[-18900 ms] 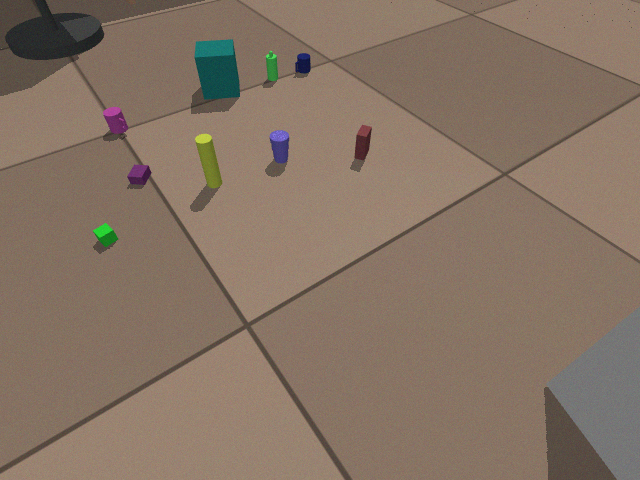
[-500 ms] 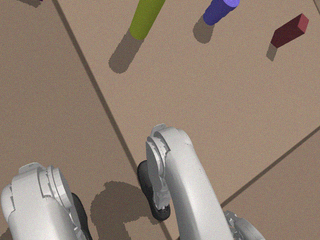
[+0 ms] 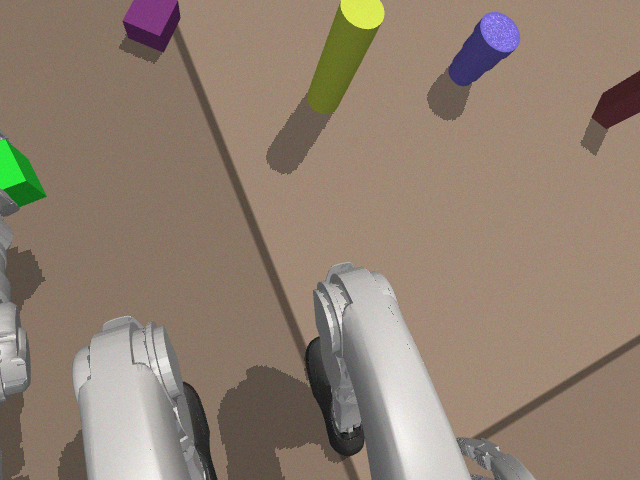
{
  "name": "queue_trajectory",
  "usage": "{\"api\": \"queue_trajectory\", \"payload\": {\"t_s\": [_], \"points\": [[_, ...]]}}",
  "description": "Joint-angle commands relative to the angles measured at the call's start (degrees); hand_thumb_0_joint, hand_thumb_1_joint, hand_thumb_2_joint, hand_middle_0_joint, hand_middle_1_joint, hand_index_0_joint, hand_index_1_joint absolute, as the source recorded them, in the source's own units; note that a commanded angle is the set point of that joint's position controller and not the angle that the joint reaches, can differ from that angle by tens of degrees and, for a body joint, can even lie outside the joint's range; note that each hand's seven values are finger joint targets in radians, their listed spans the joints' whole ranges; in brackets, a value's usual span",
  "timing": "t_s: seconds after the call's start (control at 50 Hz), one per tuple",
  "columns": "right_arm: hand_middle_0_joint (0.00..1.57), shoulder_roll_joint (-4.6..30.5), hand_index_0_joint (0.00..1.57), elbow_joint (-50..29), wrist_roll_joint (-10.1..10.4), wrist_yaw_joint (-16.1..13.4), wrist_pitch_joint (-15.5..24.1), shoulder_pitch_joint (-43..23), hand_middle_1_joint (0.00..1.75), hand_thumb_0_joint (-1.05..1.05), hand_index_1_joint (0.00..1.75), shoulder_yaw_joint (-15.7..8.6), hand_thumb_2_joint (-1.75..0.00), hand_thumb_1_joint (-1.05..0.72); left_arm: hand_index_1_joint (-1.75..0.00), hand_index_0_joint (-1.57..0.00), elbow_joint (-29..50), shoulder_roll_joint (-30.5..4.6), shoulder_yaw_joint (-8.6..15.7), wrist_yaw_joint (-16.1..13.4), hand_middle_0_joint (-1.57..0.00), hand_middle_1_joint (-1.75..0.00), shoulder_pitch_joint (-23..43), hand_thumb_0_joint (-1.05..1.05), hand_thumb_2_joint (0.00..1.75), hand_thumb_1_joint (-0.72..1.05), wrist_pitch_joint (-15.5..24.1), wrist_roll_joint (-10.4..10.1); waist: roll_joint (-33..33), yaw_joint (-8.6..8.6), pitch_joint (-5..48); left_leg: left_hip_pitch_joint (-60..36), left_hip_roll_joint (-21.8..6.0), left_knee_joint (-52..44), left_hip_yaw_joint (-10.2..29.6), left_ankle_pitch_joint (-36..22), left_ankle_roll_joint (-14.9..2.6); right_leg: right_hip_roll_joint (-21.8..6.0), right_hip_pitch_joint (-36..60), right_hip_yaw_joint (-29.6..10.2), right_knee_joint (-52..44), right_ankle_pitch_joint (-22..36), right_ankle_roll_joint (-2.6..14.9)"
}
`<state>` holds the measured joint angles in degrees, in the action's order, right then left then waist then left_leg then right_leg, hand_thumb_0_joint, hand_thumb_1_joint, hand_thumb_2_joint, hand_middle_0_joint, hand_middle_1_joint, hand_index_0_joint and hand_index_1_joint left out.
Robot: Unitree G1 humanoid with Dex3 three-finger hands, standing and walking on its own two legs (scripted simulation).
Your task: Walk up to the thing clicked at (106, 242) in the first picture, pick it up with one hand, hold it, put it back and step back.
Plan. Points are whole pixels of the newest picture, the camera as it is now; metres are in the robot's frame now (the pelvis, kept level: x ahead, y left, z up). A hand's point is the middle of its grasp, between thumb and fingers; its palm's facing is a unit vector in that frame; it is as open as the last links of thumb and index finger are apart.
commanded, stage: lift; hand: left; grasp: from above
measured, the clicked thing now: (2, 178) +0.52 +0.29 -0.17
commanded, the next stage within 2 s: hold in 1.34 s
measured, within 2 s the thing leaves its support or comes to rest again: neither
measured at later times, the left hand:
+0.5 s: hand out of the picture +0.40 +0.29 +0.05, palm faces -0.38 -0.19 -0.91, open 8.4 cm
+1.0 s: hand out of the picture +0.36 +0.27 +0.23, palm faces -0.42 -0.22 -0.88, open 8.4 cm
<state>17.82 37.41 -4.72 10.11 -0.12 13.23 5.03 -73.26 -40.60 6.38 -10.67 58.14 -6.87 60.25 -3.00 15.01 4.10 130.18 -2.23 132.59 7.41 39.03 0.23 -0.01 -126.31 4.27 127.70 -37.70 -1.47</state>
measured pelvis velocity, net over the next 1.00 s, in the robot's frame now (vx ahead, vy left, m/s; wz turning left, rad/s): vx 0.04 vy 0.00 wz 0.11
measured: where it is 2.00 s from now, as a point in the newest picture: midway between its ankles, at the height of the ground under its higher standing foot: (270, 442)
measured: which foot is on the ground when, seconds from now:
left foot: down 0.00-1.00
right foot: down 0.00-1.00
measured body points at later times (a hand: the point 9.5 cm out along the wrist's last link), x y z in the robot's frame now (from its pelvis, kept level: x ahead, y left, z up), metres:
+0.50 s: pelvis -0.01 +0.00 +0.14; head +0.16 +0.03 +0.55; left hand +0.42 +0.30 +0.10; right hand +0.11 -0.26 +0.01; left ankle +0.07 +0.13 -0.32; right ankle +0.10 -0.12 -0.32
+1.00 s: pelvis +0.04 +0.00 +0.32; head +0.12 +0.02 +0.76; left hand +0.38 +0.28 +0.28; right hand +0.15 -0.25 +0.19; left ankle +0.07 +0.13 -0.32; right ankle +0.10 -0.12 -0.32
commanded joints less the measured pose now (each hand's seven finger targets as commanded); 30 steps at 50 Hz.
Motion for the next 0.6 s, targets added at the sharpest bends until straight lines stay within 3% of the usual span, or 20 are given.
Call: {"api": "queue_trajectory", "payload": {"t_s": [0.0,0.02,0.08,0.18,0.3,0.36,0.42,0.46,0.52,0.56,0.58], "points": [[0.2,13.39,0.2,-1.24,1.4,-1.51,-0.51,12.19,0.3,0.0,0.3,-6.86,-0.9,-0.9,-0.22,-1.14,18.59,-16.72,1.39,-1.95,-1.14,-0.21,20.81,0.0,0.35,0.68,-0.19,-0.03,-18.39,-2.0,47.94,-35.34,1.72,-17.62,-5.68,-15.2,-1.51,2.06,26.13,2.96,-15.58,15.84,4.07],[0.2,12.99,0.2,-1.2,1.65,-1.75,-0.61,11.96,0.3,0.0,0.3,-7.16,-0.9,-0.9,-0.2,-1.15,18.05,-14.57,0.55,-1.56,-1.16,-0.19,18.8,0.0,0.34,0.69,-0.38,-0.52,-17.75,-2.1,47.13,-36.12,1.69,-18.75,-5.54,-14.85,-1.38,2.0,25.84,2.98,-16.12,15.25,4.18],[0.2,12.43,0.2,-1.47,1.94,-2.67,-0.95,11.26,0.3,0.0,0.3,-8.04,-0.91,-0.9,-0.2,-1.17,19.15,-12.56,-1.04,-0.07,-1.19,-0.17,17.16,0.0,0.36,0.71,-0.41,-1.26,-14.09,-1.75,43.87,-35.37,1.74,-20.68,-5.68,-10.66,-1.86,2.08,26.23,2.32,-19.74,11.31,4.15],[0.2,11.47,0.2,-2.32,2.71,-4.41,-1.08,9.25,0.3,0.0,0.3,-8.99,-0.9,-0.9,-0.21,-1.16,22.29,-8.87,-3.1,2.03,-1.16,-0.21,11.36,0.0,0.35,0.71,-0.49,-3.27,-11.46,-3.81,42.43,-36.85,2.05,-27.04,-4.92,-4.35,-1.98,2.1,29.56,1.56,-24.35,5.51,3.9],[0.2,10.46,0.2,-2.98,4.12,-7.15,-0.86,6.3,0.3,0.0,0.3,-9.63,-0.9,-0.89,-0.2,-1.18,32.08,-7.06,-4.12,2.42,-1.2,-0.19,8.75,0.0,0.38,0.75,-1.88,-4.68,-11.9,-5.13,42.99,-45.83,1.53,-36.34,-2.15,-1.04,-1.66,1.85,34.03,1.46,-29.16,5.84,3.15],[0.2,9.77,0.2,-2.7,4.81,-8.63,-0.63,4.9,0.3,0.0,0.3,-9.72,-0.9,-0.89,-0.19,-1.19,34.91,-5.55,-4.51,2.04,-1.22,-0.16,6.14,0.0,0.39,0.74,-3.35,-5.01,-11.87,-5.71,43.74,-52.6,1.47,-41.16,-0.8,-2.32,-1.19,1.6,37.31,1.56,-31.98,7.7,2.9],[0.2,8.75,0.2,-2.23,5.47,-10.02,-0.32,3.95,0.3,0.0,0.3,-9.34,-0.9,-0.9,-0.21,-1.2,37.51,-5.57,-4.49,1.41,-1.23,-0.18,4.45,0.0,0.4,0.76,-5.48,-5.33,-10.68,-6.35,44.69,-57.76,1.39,-43.9,-2.73,-5.67,-1.13,1.62,43.22,0.88,-36.89,9.36,2.73],[0.2,7.72,0.2,-1.49,5.72,-10.83,-0.1,3.22,0.3,0.0,0.3,-8.7,-0.9,-0.9,-0.22,-1.21,34.85,-3.73,-5.22,1.17,-1.25,-0.18,-1.03,0.0,0.43,0.76,-7.15,-5.94,-7.57,-6.44,41.02,-57.82,1.72,-45.41,-4.14,-6.65,-1.4,1.57,47.03,0.0,-41.25,8.92,2.54],[0.2,6.56,0.2,-0.42,5.97,-11.79,0.79,3.04,0.3,0.0,0.3,-8.59,-0.9,-0.9,-0.25,-1.2,33.46,-0.47,-7.41,1.48,-1.23,-0.22,-4.02,0.0,0.44,0.76,-8.73,-6.53,-5.07,-6.22,38.51,-59.28,1.99,-47.68,-5.89,-9.02,-1.92,1.61,52.47,-1.07,-46.43,10.44,2.38],[0.2,6.13,0.2,-0.81,6.32,-12.33,1.11,2.36,0.3,0.0,0.3,-8.62,-0.9,-0.9,-0.25,-1.21,36.26,0.25,-8.26,1.63,-1.24,-0.21,-4.2,0.0,0.44,0.76,-9.33,-7.35,-5.87,-7.2,38.36,-62.57,2.04,-51.03,-6.02,-8.92,-1.8,1.6,56.09,-1.61,-49.42,10.18,2.52],[0.2,5.94,0.2,-0.45,6.48,-12.51,1.28,2.37,0.3,0.0,0.3,-8.42,-0.9,-0.9,-0.26,-1.21,33.53,1.28,-8.65,1.68,-1.24,-0.22,-7.27,0.0,0.46,0.77,-9.97,-7.51,-5.28,-7.22,35.84,-63.38,1.97,-52.77,-5.7,-8.7,-1.71,1.58,56.93,-1.54,-50.63,9.98,2.48]]}}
